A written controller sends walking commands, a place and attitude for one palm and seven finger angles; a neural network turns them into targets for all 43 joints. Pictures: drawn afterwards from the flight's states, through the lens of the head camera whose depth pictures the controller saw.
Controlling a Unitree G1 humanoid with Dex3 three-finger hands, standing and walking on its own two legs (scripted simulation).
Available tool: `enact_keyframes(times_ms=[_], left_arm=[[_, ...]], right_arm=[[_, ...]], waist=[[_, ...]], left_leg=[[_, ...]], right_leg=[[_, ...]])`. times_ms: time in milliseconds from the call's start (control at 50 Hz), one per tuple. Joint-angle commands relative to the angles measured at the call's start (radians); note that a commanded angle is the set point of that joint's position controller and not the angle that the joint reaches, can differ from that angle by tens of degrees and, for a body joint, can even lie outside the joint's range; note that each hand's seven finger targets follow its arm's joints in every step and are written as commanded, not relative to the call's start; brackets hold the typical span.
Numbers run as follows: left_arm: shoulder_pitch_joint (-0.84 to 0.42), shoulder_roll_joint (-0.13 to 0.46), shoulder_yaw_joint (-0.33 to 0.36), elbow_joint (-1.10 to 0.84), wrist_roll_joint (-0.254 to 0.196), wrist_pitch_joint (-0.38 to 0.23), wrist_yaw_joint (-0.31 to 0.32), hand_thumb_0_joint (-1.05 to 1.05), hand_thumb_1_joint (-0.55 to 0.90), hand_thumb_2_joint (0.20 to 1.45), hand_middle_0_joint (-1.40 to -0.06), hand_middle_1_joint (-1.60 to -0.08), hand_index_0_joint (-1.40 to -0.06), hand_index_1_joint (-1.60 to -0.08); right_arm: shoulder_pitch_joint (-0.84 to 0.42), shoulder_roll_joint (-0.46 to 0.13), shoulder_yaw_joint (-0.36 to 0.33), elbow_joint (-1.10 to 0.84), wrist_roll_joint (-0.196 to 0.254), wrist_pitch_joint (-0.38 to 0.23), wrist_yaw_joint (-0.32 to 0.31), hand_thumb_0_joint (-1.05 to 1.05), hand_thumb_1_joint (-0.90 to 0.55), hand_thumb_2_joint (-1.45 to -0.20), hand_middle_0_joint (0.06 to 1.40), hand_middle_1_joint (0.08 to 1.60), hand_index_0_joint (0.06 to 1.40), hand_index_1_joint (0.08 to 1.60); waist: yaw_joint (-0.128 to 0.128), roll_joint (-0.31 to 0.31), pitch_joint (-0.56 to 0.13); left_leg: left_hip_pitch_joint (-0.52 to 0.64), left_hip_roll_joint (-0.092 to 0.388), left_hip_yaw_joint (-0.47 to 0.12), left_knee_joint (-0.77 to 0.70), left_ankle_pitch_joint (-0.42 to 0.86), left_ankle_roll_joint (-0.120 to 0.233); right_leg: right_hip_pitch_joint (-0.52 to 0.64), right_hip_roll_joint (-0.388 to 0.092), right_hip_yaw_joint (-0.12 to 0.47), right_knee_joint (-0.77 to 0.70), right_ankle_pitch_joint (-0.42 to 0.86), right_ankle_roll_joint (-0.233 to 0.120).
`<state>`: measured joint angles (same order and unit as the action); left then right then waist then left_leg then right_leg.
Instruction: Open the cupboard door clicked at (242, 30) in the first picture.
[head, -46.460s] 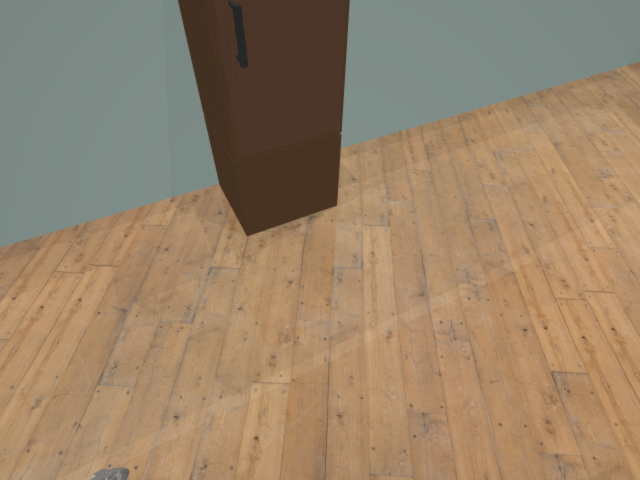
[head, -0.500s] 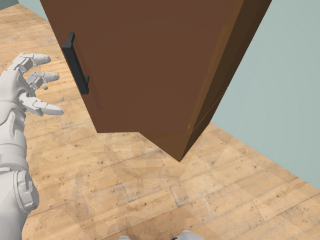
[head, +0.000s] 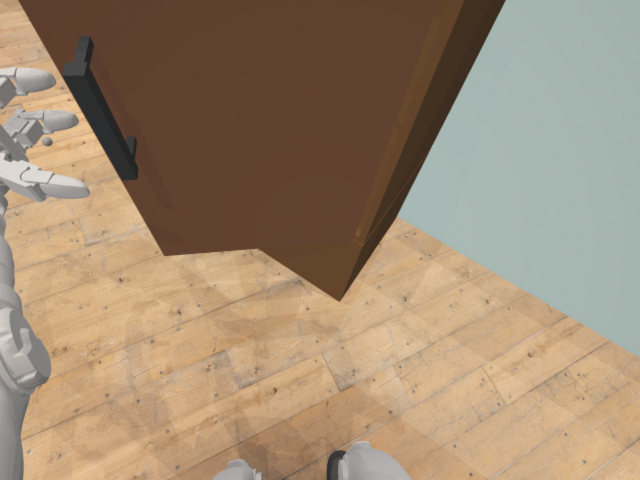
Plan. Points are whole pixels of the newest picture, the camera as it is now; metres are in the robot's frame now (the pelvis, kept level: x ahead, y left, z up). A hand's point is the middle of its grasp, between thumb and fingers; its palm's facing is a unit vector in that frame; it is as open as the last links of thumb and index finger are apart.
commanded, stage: move the hooked fingers beside the handle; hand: left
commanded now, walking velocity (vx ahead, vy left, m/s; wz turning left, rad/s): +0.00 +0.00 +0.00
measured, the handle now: (109, 116) +0.52 +0.22 +0.11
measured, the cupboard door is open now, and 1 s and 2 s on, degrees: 41 41 41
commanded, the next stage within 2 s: slide the fingers in behind the handle in 0.58 s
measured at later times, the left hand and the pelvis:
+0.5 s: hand (44, 151) +0.47 +0.27 +0.11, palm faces +0.06 -1.00 +0.01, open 14.0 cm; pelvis +0.01 +0.00 +0.00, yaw +1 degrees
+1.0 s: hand (70, 147) +0.48 +0.25 +0.10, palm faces +0.04 -1.00 +0.01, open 14.0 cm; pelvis +0.00 +0.00 +0.00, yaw +1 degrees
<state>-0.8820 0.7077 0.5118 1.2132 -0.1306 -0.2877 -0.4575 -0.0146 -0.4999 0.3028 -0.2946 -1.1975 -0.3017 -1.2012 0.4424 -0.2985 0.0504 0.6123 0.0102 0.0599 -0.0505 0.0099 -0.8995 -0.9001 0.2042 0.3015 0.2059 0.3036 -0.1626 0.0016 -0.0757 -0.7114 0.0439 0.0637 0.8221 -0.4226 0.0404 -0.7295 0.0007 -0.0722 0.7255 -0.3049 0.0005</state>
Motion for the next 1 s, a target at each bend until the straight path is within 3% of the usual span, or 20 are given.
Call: enact_keyframes(times_ms=[0, 80, 100, 140, 200, 240, 300, 340, 400, 440, 500, 520, 540, 600, 620, 740, 800, 840, 880, 980], left_arm=[[-0.338, 0.343, 0.073, -0.284, -0.029, -0.085, 0.006, 0.000, -0.500, 0.300, -0.300, -1.200, -0.300, -1.200], [-0.329, 0.270, 0.032, -0.325, -0.047, -0.084, 0.000, 0.000, -0.500, 0.300, -0.300, -1.200, -0.300, -1.200], [-0.311, 0.264, 0.033, -0.316, -0.050, -0.078, 0.001, 0.000, -0.500, 0.300, -0.300, -1.200, -0.300, -1.200], [-0.336, 0.239, 0.012, -0.325, -0.052, -0.072, 0.003, 0.000, -0.500, 0.300, -0.300, -1.200, -0.300, -1.200], [-0.320, 0.191, -0.017, -0.312, -0.056, -0.061, 0.011, 0.000, -0.500, 0.300, -0.300, -1.200, -0.300, -1.200], [-0.326, 0.192, -0.018, -0.324, -0.053, -0.063, 0.017, 0.000, -0.500, 0.300, -0.300, -1.200, -0.300, -1.200], [-0.335, 0.178, -0.032, -0.269, -0.047, -0.058, 0.030, 0.000, -0.500, 0.300, -0.300, -1.200, -0.300, -1.200], [-0.371, 0.241, 0.010, -0.303, -0.039, -0.075, 0.038, 0.000, -0.500, 0.300, -0.300, -1.200, -0.300, -1.200], [-0.374, 0.202, -0.023, -0.300, -0.035, -0.085, 0.040, 0.000, -0.500, 0.300, -0.300, -1.200, -0.300, -1.200], [-0.366, 0.268, 0.027, -0.297, -0.038, -0.092, 0.036, 0.000, -0.500, 0.300, -0.300, -1.200, -0.300, -1.200], [-0.355, 0.251, 0.002, -0.256, -0.032, -0.079, 0.027, 0.000, -0.500, 0.300, -0.300, -1.200, -0.300, -1.200], [-0.367, 0.215, -0.028, -0.266, -0.037, -0.081, 0.021, 0.000, -0.500, 0.300, -0.300, -1.200, -0.300, -1.200], [-0.370, 0.232, -0.011, -0.276, -0.037, -0.082, 0.019, 0.000, -0.500, 0.300, -0.300, -1.200, -0.300, -1.200], [-0.398, 0.208, -0.036, -0.261, -0.045, -0.078, 0.013, 0.000, -0.500, 0.300, -0.300, -1.200, -0.300, -1.200], [-0.396, 0.200, -0.039, -0.273, -0.049, -0.084, 0.014, 0.000, -0.500, 0.300, -0.300, -1.200, -0.300, -1.200], [-0.404, 0.235, -0.011, -0.261, -0.041, -0.083, 0.028, 0.000, -0.500, 0.300, -0.300, -1.200, -0.300, -1.200], [-0.396, 0.215, -0.031, -0.254, -0.037, -0.078, 0.036, 0.000, -0.500, 0.300, -0.300, -1.200, -0.300, -1.200], [-0.404, 0.249, -0.003, -0.277, -0.034, -0.087, 0.044, 0.000, -0.500, 0.300, -0.300, -1.200, -0.300, -1.200], [-0.394, 0.207, -0.034, -0.269, -0.032, -0.083, 0.050, 0.000, -0.500, 0.300, -0.300, -1.200, -0.300, -1.200], [-0.380, 0.182, -0.027, -0.296, -0.035, -0.088, 0.077, 0.000, -0.500, 0.300, -0.300, -1.200, -0.300, -1.200]], right_arm=[[0.136, -0.183, -0.078, -0.079, 0.001, -0.007, -0.006, 0.000, -0.900, -0.900, 0.200, 0.300, 0.200, 0.300], [0.130, -0.177, -0.084, -0.071, 0.004, 0.001, -0.001, 0.000, -0.900, -0.900, 0.200, 0.300, 0.200, 0.300], [0.129, -0.178, -0.085, -0.070, 0.004, 0.002, -0.002, 0.000, -0.900, -0.900, 0.200, 0.300, 0.200, 0.300], [0.128, -0.175, -0.083, -0.065, 0.005, 0.002, -0.003, 0.000, -0.900, -0.900, 0.200, 0.300, 0.200, 0.300], [0.120, -0.172, -0.084, -0.060, 0.005, 0.001, -0.001, 0.000, -0.900, -0.900, 0.200, 0.300, 0.200, 0.300], [0.115, -0.171, -0.082, -0.060, 0.005, 0.001, -0.003, 0.000, -0.900, -0.900, 0.200, 0.300, 0.200, 0.300], [0.104, -0.169, -0.076, -0.060, 0.006, -0.002, -0.004, 0.000, -0.900, -0.900, 0.200, 0.300, 0.200, 0.300], [0.102, -0.173, -0.075, -0.062, 0.004, -0.004, -0.008, 0.000, -0.900, -0.900, 0.200, 0.300, 0.200, 0.300], [0.090, -0.165, -0.072, -0.067, 0.005, -0.009, -0.006, 0.000, -0.900, -0.900, 0.200, 0.300, 0.200, 0.300], [0.094, -0.172, -0.072, -0.068, 0.006, -0.007, -0.009, 0.000, -0.900, -0.900, 0.200, 0.300, 0.200, 0.300], [0.081, -0.170, -0.067, -0.074, 0.009, -0.009, -0.012, 0.000, -0.900, -0.900, 0.200, 0.300, 0.200, 0.300], [0.084, -0.169, -0.066, -0.077, 0.009, -0.010, -0.012, 0.000, -0.900, -0.900, 0.200, 0.300, 0.200, 0.300], [0.088, -0.172, -0.069, -0.073, 0.008, -0.011, -0.012, 0.000, -0.900, -0.900, 0.200, 0.300, 0.200, 0.300], [0.085, -0.173, -0.068, -0.067, 0.009, -0.014, -0.016, 0.000, -0.900, -0.900, 0.200, 0.300, 0.200, 0.300], [0.089, -0.173, -0.069, -0.069, 0.008, -0.016, -0.018, 0.000, -0.900, -0.900, 0.200, 0.300, 0.200, 0.300], [0.104, -0.177, -0.070, -0.056, 0.006, -0.018, -0.016, 0.000, -0.900, -0.900, 0.200, 0.300, 0.200, 0.300], [0.098, -0.173, -0.067, -0.059, 0.008, -0.019, -0.013, 0.000, -0.900, -0.900, 0.200, 0.300, 0.200, 0.300], [0.103, -0.175, -0.069, -0.062, 0.006, -0.019, -0.013, 0.000, -0.900, -0.900, 0.200, 0.300, 0.200, 0.300], [0.098, -0.169, -0.066, -0.064, 0.007, -0.019, -0.011, 0.000, -0.900, -0.900, 0.200, 0.300, 0.200, 0.300], [0.108, -0.167, -0.074, -0.063, 0.004, -0.020, -0.003, 0.000, -0.900, -0.900, 0.200, 0.300, 0.200, 0.300]], waist=[[0.049, 0.158, -0.479], [0.040, 0.216, -0.454], [0.039, 0.177, -0.448], [0.035, 0.200, -0.442], [0.027, 0.164, -0.413], [0.031, 0.178, -0.424], [0.022, 0.128, -0.363], [0.034, 0.161, -0.412], [0.026, 0.153, -0.415], [0.039, 0.140, -0.444], [0.032, 0.129, -0.382], [0.024, 0.146, -0.385], [0.029, 0.163, -0.414], [0.012, 0.129, -0.384], [0.015, 0.156, -0.395], [0.020, 0.138, -0.425], [0.015, 0.133, -0.396], [0.026, 0.149, -0.425], [0.022, 0.172, -0.397], [0.029, 0.164, -0.431]], left_leg=[[0.302, -0.007, -0.093, -0.080, 0.554, -0.021], [0.385, 0.006, -0.104, -0.074, 0.630, -0.035], [0.373, 0.005, -0.106, -0.076, 0.619, -0.031], [0.400, 0.008, -0.114, -0.076, 0.659, -0.039], [0.381, 0.006, -0.110, -0.081, 0.621, -0.035], [0.398, 0.008, -0.114, -0.078, 0.649, -0.041], [0.323, -0.002, -0.106, -0.087, 0.547, -0.029], [0.341, -0.004, -0.108, -0.083, 0.564, -0.032], [0.334, -0.006, -0.103, -0.079, 0.542, -0.031], [0.321, -0.008, -0.098, -0.076, 0.551, -0.026], [0.266, -0.014, -0.092, -0.086, 0.468, -0.019], [0.286, -0.013, -0.097, -0.086, 0.486, -0.020], [0.310, -0.010, -0.097, -0.083, 0.497, -0.023], [0.275, -0.012, -0.098, -0.088, 0.430, -0.018], [0.298, -0.012, -0.101, -0.083, 0.455, -0.019], [0.277, -0.015, -0.100, -0.088, 0.418, -0.017], [0.243, -0.017, -0.090, -0.092, 0.376, -0.013], [0.259, -0.017, -0.094, -0.092, 0.392, -0.014], [0.259, -0.016, -0.092, -0.094, 0.395, -0.016], [0.302, -0.011, -0.095, -0.089, 0.449, -0.021]], right_leg=[[0.255, 0.040, 0.036, -0.020, 0.361, -0.020], [0.182, 0.045, 0.027, -0.028, 0.336, -0.020], [0.190, 0.046, 0.025, -0.031, 0.334, -0.019], [0.173, 0.047, 0.021, -0.028, 0.338, -0.021], [0.172, 0.045, 0.020, -0.036, 0.326, -0.019], [0.169, 0.043, 0.019, -0.030, 0.332, -0.021], [0.182, 0.040, 0.021, -0.034, 0.312, -0.020], [0.206, 0.037, 0.028, -0.024, 0.329, -0.023], [0.209, 0.035, 0.030, -0.025, 0.327, -0.019], [0.250, 0.036, 0.038, -0.020, 0.360, -0.021], [0.240, 0.032, 0.037, -0.028, 0.325, -0.020], [0.224, 0.033, 0.033, -0.025, 0.322, -0.024], [0.220, 0.033, 0.034, -0.025, 0.322, -0.022], [0.211, 0.032, 0.035, -0.032, 0.290, -0.020], [0.201, 0.033, 0.034, -0.029, 0.292, -0.025], [0.226, 0.034, 0.039, -0.031, 0.282, -0.022], [0.227, 0.032, 0.042, -0.038, 0.266, -0.019], [0.239, 0.034, 0.043, -0.031, 0.272, -0.023], [0.218, 0.034, 0.040, -0.033, 0.268, -0.024], [0.216, 0.037, 0.035, -0.030, 0.291, -0.022]])
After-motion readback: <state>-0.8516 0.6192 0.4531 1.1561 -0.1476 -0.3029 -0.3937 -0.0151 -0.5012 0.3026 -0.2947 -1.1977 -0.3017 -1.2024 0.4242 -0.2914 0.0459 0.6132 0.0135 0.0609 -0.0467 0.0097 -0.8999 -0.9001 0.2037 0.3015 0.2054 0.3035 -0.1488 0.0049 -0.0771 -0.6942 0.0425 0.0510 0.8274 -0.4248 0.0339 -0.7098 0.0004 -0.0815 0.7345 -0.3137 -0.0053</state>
